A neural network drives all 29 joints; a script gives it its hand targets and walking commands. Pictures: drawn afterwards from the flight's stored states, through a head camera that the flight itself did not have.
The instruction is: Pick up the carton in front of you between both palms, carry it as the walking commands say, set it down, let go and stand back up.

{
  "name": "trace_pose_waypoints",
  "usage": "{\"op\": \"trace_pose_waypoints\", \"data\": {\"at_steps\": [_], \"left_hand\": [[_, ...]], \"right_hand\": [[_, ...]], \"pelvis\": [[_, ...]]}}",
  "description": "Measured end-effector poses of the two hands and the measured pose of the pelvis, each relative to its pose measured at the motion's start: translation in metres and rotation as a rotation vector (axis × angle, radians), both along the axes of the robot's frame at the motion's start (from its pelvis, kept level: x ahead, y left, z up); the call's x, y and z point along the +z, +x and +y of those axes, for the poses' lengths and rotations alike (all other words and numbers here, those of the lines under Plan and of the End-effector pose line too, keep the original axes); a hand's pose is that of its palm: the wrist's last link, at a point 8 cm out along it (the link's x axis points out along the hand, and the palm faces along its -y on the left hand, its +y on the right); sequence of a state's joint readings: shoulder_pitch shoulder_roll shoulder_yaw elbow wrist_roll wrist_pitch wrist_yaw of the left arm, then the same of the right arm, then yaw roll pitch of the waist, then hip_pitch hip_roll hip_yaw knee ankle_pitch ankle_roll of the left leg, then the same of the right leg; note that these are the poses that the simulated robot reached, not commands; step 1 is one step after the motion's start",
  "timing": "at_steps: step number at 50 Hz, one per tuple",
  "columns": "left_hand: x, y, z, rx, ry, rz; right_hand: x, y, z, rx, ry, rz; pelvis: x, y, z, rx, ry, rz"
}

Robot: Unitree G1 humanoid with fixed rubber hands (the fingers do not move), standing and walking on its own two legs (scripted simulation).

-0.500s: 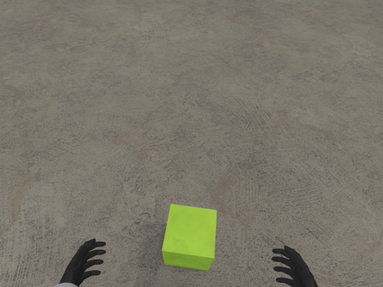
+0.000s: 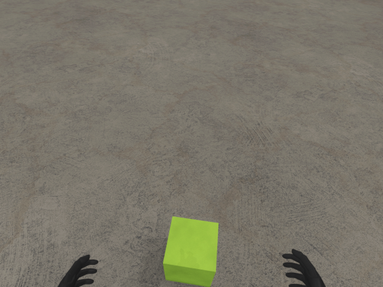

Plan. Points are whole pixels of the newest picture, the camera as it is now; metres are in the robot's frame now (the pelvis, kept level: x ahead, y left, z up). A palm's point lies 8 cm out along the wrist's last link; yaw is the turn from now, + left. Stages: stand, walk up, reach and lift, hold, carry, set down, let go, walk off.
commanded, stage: stand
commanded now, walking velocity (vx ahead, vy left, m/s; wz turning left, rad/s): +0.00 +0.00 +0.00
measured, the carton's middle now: (191, 252) +0.43 -0.02 -0.65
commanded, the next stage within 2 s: none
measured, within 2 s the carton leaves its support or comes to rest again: neither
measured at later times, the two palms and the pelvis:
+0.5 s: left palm out of the picture +0.13 +0.29 -0.09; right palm out of the picture +0.15 -0.29 -0.09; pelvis +0.02 +0.00 +0.00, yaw +1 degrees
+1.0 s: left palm out of the picture +0.10 +0.30 -0.09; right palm out of the picture +0.11 -0.30 -0.09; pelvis +0.00 +0.00 +0.01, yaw +0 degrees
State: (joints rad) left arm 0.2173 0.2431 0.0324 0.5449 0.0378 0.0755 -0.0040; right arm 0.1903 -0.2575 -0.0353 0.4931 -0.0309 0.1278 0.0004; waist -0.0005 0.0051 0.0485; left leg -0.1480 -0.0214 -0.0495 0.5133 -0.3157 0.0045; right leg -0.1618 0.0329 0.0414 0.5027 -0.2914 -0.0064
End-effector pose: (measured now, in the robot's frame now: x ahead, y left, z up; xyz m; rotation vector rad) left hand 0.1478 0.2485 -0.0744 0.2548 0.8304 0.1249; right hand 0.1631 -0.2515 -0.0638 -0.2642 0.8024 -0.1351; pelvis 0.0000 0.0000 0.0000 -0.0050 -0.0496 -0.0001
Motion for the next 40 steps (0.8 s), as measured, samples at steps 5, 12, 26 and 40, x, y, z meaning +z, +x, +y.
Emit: {"op": "trace_pose_waypoints", "data": {"at_steps": [5,12,26,40], "left_hand": [[-0.004,-0.012,0.029,0.032,0.081,0.056],[-0.005,-0.017,0.045,0.051,0.124,0.1],[-0.012,-0.016,0.043,0.053,0.115,0.143],[-0.016,-0.036,0.05,0.071,0.12,0.208]], "right_hand": [[-0.01,-0.008,-0.022,-0.005,-0.059,0.042],[-0.018,-0.012,-0.032,0.001,-0.085,0.096],[-0.024,-0.014,-0.037,-0.003,-0.093,0.15],[-0.027,-0.037,-0.046,-0.03,-0.104,0.219]], "pelvis": [[-0.001,0.004,-0.001,0.004,-0.002,0.036],[0.0,0.01,-0.001,0.009,-0.002,0.05],[0.003,0.016,-0.002,0.012,0.0,0.039],[0.007,0.01,-0.001,0.009,0.003,0.023]]}}
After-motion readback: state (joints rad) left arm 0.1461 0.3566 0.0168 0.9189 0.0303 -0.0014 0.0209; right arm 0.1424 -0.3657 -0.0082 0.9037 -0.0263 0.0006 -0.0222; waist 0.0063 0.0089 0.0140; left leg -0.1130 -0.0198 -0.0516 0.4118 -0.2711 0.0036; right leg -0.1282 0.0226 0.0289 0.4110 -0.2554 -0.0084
